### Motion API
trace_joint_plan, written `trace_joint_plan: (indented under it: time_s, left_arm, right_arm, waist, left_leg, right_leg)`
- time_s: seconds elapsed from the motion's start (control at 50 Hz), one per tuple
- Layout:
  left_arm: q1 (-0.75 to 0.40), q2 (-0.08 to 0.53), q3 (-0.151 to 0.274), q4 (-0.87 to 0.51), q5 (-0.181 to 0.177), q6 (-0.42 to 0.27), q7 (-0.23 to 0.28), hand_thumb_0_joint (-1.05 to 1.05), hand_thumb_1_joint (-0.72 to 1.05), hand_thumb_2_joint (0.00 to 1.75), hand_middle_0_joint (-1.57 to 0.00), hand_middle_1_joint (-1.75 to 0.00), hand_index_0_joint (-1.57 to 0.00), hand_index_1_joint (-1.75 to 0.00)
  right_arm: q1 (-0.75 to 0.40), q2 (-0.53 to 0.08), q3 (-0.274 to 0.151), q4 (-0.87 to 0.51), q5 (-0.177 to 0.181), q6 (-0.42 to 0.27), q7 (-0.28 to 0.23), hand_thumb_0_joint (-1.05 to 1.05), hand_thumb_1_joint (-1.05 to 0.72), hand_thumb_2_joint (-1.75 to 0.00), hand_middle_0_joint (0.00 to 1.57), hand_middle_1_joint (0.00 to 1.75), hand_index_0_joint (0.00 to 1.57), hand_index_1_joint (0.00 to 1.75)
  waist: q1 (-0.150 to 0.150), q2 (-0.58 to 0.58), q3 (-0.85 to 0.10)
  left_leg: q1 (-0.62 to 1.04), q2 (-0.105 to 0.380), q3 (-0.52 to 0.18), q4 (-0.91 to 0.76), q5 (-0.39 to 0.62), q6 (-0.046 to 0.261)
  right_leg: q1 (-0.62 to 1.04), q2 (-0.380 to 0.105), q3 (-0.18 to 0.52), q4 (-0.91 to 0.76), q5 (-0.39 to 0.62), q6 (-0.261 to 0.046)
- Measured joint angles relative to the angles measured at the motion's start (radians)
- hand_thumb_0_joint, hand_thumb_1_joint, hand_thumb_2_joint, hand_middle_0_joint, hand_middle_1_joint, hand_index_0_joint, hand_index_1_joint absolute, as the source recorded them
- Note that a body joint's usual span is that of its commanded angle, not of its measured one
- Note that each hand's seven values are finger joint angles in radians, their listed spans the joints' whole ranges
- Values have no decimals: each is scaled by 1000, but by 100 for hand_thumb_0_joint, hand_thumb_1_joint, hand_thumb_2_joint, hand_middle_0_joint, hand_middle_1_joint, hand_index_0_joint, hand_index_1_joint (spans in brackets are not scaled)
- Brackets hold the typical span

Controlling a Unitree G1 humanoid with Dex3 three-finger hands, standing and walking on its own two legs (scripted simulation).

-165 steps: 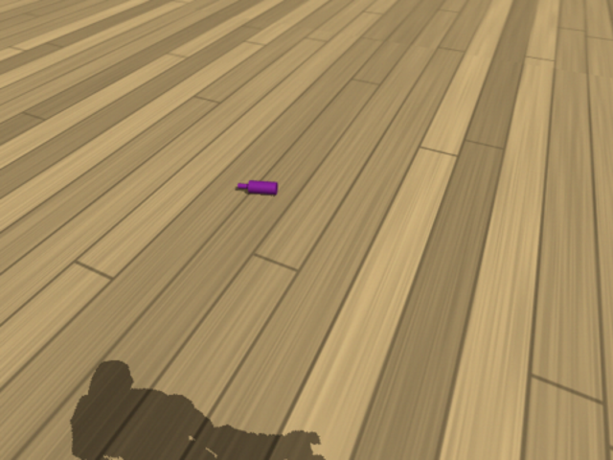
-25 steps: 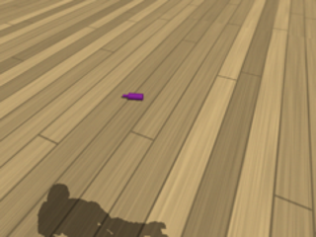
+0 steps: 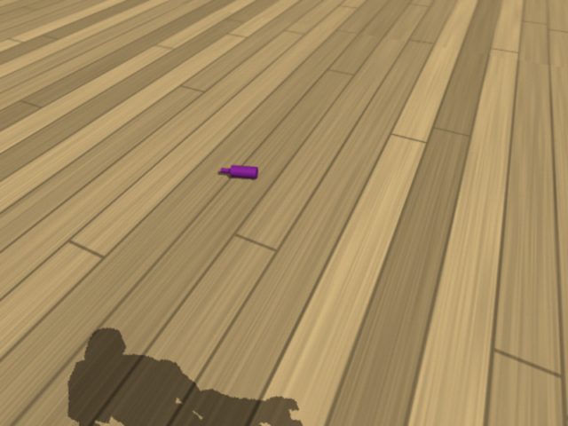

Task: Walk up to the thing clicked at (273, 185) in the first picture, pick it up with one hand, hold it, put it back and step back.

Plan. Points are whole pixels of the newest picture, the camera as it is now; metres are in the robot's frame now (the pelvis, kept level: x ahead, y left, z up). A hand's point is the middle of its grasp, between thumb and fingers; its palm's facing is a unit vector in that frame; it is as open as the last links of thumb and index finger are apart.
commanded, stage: stand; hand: left
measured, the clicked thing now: (239, 171) +1.50 +0.29 -0.75
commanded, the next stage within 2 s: walk up in 0.42 s
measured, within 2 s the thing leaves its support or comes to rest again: neither
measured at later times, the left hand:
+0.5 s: hand out of the picture +0.07 +0.26 -0.16, palm faces -0.02 -0.94 -0.33, open 7.4 cm
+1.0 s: hand out of the picture +0.16 +0.32 -0.18, palm faces -0.06 -0.93 -0.36, open 7.4 cm
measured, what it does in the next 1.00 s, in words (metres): walks ahead: left foot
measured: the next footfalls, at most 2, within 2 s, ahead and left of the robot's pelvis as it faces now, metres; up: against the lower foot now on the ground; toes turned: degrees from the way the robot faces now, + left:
left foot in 0.90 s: +0.30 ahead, +0.14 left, +0.00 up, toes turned +2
right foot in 1.36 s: +0.42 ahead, -0.12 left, +0.00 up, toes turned -10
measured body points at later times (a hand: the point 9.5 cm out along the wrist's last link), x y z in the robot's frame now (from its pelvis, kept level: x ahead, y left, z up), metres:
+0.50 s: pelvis +0.01 +0.00 +0.00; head +0.00 +0.00 +0.45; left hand +0.07 +0.31 -0.13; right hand +0.08 -0.31 -0.13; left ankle -0.01 +0.12 -0.74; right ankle -0.01 -0.12 -0.74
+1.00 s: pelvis +0.16 +0.04 -0.03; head +0.18 +0.05 +0.42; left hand +0.16 +0.37 -0.16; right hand +0.29 -0.28 -0.12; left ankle +0.26 +0.14 -0.75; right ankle +0.04 -0.10 -0.68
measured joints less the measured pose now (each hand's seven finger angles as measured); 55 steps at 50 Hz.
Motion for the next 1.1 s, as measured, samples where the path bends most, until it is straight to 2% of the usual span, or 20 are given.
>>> trace_joint_plan:
  time_s: [0.42,0.44,0.5,0.52,0.58,0.64,0.7,0.76,0.8,0.86,0.9,0.92,0.96,1.0,1.04,1.1]
  left_arm:
    - [-2,1,-2,-5,1,-4,3,1,90,90,-20,-30,-20,-29]
    - [4,2,6,-13,5,-4,-6,1,90,90,-20,-30,-20,-29]
    - [45,15,33,-40,20,-17,-35,1,90,90,-20,-30,-20,-29]
    - [58,23,41,-48,23,-20,-40,1,90,90,-20,-30,-20,-30]
    - [90,49,59,-64,25,-30,-47,1,90,90,-20,-30,-20,-30]
    - [136,66,76,-70,30,-39,-51,1,90,90,-20,-30,-20,-29]
    - [179,64,76,-84,28,-61,-48,1,90,90,-20,-30,-20,-29]
    - [215,57,69,-105,18,-69,-40,1,90,90,-20,-30,-20,-29]
    - [231,61,65,-114,14,-64,-35,1,90,90,-20,-30,-20,-29]
    - [246,78,60,-128,9,-54,-34,1,90,90,-20,-30,-20,-30]
    - [255,90,56,-135,4,-48,-35,1,90,90,-20,-30,-20,-30]
    - [256,92,54,-134,2,-44,-33,1,90,90,-20,-30,-20,-30]
    - [240,85,47,-131,-5,-33,-26,1,90,90,-20,-30,-20,-30]
    - [222,83,35,-136,-9,-32,-27,1,90,90,-20,-30,-20,-29]
    - [208,83,33,-150,-11,-43,-34,1,90,90,-20,-30,-20,-29]
    - [191,87,42,-173,-5,-54,-51,1,90,90,-20,-30,-20,-29]
  right_arm:
    - [-5,-2,-1,-3,0,1,1,0,-90,-90,21,30,21,30]
    - [0,-2,-12,-11,-6,1,10,0,-90,-90,21,30,21,30]
    - [36,-13,-48,-47,-23,-9,41,0,-90,-90,21,30,21,30]
    - [47,-20,-58,-58,-26,-12,47,0,-90,-90,21,30,21,30]
    - [66,-41,-84,-82,-29,-20,58,0,-90,-90,21,30,21,30]
    - [92,-58,-99,-95,-30,-9,67,0,-90,-90,21,30,21,30]
    - [98,-74,-99,-93,-31,5,62,1,-90,-90,21,30,21,30]
    - [74,-81,-93,-112,-29,-2,66,1,-91,-90,20,30,20,30]
    - [51,-80,-94,-138,-27,-8,76,1,-91,-90,20,30,20,30]
    - [18,-73,-99,-180,-23,-16,90,1,-91,-90,20,30,20,30]
    - [2,-69,-106,-205,-23,-27,94,1,-90,-90,21,30,21,30]
    - [-6,-65,-113,-219,-26,-35,92,1,-90,-90,21,30,21,30]
    - [-6,-53,-118,-247,-22,-49,84,0,-90,-90,21,30,21,30]
    - [5,-37,-108,-256,-4,-46,80,0,-90,-90,21,30,21,30]
    - [23,-24,-94,-257,3,-42,74,0,-90,-90,21,30,21,30]
    - [66,-16,-79,-255,1,-48,75,0,-90,-90,21,30,21,30]
  waist:
    - [-2,1,-7]
    - [-1,1,-10]
    - [3,-1,-40]
    - [5,-3,-46]
    - [10,0,-38]
    - [11,18,-48]
    - [18,42,-46]
    - [42,46,-6]
    - [51,43,24]
    - [60,31,57]
    - [61,13,69]
    - [60,-1,76]
    - [47,-10,77]
    - [39,-18,65]
    - [33,-26,49]
    - [19,-31,24]
  left_leg:
    - [3,1,0,0,-1,0]
    - [-6,1,2,20,-29,10]
    - [-48,-2,12,122,-178,47]
    - [-59,-3,16,146,-189,53]
    - [-73,7,28,208,-153,48]
    - [-85,25,19,302,-236,52]
    - [-176,20,-5,494,-289,46]
    - [-275,22,2,559,-276,29]
    - [-325,38,6,499,-229,28]
    - [-360,59,13,346,-109,33]
    - [-343,52,36,275,16,41]
    - [-336,41,55,292,70,41]
    - [-330,30,73,347,16,42]
    - [-285,26,90,327,-16,50]
    - [-225,23,108,271,-17,53]
    - [-145,15,123,189,-14,56]
  right_leg:
    - [5,1,0,-5,2,1]
    - [-5,1,2,16,-27,-5]
    - [-62,2,11,143,-198,-36]
    - [-79,1,13,178,-221,-46]
    - [-101,1,12,250,-201,-49]
    - [-88,17,1,276,-192,-30]
    - [-40,29,-17,232,-202,-25]
    - [33,23,-7,139,-177,-18]
    - [78,17,-4,93,-171,-7]
    - [122,4,-4,92,-207,12]
    - [117,-18,2,180,-276,16]
    - [84,-38,10,289,-310,0]
    - [-32,-16,69,574,-321,-40]
    - [-151,11,91,775,-275,-61]
    - [-245,5,70,820,-219,-62]
    - [-338,-25,31,728,-156,-40]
